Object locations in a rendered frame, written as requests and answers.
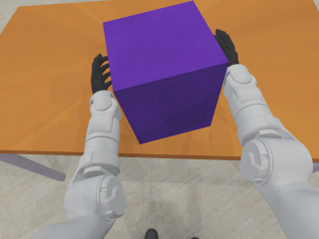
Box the table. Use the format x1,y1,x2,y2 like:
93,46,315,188
0,0,319,181

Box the right robot upper arm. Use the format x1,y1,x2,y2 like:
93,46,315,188
239,137,319,239

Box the robot right forearm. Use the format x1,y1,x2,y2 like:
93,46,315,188
222,64,313,173

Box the robot left foot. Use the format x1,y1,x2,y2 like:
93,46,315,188
145,228,159,239

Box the left robot hand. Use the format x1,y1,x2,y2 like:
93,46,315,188
91,54,112,94

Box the left robot upper arm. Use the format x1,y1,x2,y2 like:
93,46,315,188
29,174,128,239

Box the robot left forearm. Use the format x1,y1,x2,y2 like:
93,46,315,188
64,90,122,214

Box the carton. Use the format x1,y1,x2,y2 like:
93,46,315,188
103,0,229,144

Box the right robot hand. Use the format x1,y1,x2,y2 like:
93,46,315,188
213,29,239,68

